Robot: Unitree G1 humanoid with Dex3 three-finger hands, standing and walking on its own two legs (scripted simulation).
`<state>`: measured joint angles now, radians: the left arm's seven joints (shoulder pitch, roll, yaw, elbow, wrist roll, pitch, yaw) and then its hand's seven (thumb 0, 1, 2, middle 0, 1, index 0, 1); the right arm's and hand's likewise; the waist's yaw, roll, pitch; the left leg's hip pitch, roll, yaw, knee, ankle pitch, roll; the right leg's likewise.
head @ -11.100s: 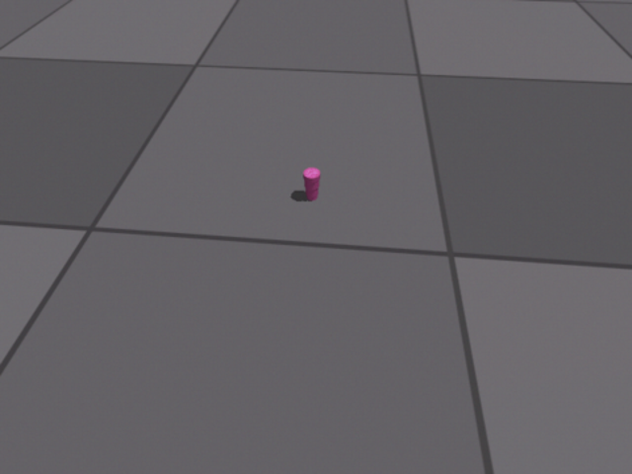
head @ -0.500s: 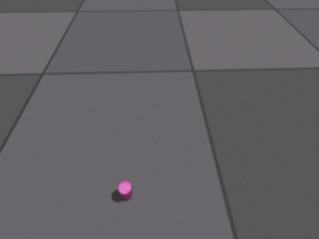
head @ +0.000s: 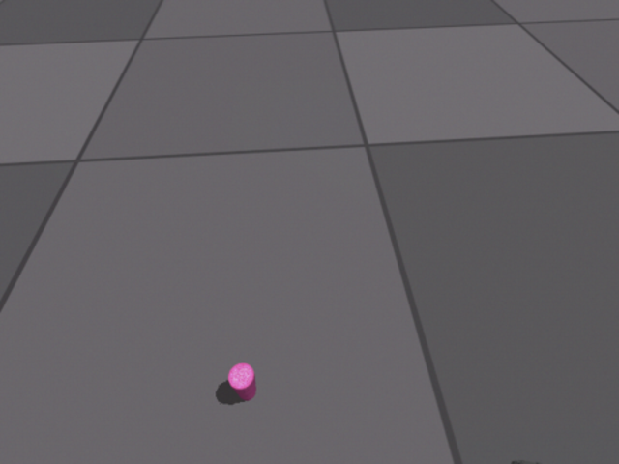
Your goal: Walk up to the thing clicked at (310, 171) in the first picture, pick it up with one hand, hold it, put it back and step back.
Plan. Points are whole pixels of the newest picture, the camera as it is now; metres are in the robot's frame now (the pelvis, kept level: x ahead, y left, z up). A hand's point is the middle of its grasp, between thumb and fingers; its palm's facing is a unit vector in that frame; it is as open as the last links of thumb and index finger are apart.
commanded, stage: stand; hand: left
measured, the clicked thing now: (244, 384) +0.46 +0.22 -0.71
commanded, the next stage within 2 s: walk up in 0.94 s
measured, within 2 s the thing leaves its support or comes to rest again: neither
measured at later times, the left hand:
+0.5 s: hand out of the picture +0.07 +0.24 -0.15, palm faces -0.03 -0.94 -0.35, open 7.4 cm
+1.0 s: hand out of the picture +0.08 +0.24 -0.15, palm faces -0.01 -0.94 -0.35, open 7.4 cm
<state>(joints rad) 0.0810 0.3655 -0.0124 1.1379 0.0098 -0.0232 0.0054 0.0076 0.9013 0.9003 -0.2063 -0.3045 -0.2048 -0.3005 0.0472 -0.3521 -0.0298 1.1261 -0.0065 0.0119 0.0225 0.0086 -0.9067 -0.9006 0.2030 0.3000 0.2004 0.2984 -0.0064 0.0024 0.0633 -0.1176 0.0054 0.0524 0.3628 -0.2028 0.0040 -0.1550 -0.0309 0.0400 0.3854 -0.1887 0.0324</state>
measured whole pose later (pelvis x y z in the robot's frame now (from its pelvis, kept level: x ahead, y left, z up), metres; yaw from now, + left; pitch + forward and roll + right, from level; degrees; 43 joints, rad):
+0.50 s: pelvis +0.00 -0.01 +0.00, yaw +1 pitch -2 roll +0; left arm 0.11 0.35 -0.01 1.13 0.01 -0.01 -0.01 0.01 0.90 0.90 -0.21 -0.30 -0.20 -0.30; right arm 0.09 -0.34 -0.02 1.16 -0.01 0.00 0.01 0.01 -0.91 -0.90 0.20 0.30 0.20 0.30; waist -0.01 0.00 0.05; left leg -0.11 0.03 0.03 0.31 -0.17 -0.02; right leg -0.14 -0.01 0.02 0.33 -0.16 0.01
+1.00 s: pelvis +0.00 -0.02 +0.00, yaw +1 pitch -1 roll +0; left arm 0.09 0.36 0.01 1.10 0.00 0.00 0.00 0.01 0.90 0.90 -0.21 -0.30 -0.21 -0.30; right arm 0.08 -0.35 -0.01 1.13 0.00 0.01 0.01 0.01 -0.91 -0.90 0.20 0.30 0.20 0.30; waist -0.01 0.00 0.08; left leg -0.14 0.04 0.03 0.36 -0.19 -0.02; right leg -0.17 0.00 0.01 0.38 -0.18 0.00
